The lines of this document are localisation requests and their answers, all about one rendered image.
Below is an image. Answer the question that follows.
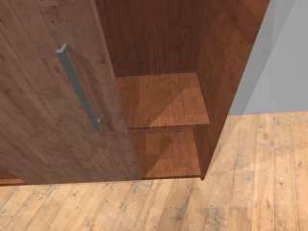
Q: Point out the handle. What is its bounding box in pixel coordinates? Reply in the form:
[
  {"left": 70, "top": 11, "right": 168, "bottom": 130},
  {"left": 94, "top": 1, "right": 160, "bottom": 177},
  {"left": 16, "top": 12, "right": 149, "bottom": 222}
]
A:
[{"left": 56, "top": 43, "right": 101, "bottom": 132}]

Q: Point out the wardrobe door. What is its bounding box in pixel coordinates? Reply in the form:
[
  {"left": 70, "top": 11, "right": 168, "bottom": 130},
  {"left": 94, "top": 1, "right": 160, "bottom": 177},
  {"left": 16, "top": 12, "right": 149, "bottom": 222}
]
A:
[
  {"left": 0, "top": 0, "right": 142, "bottom": 186},
  {"left": 0, "top": 167, "right": 18, "bottom": 180}
]

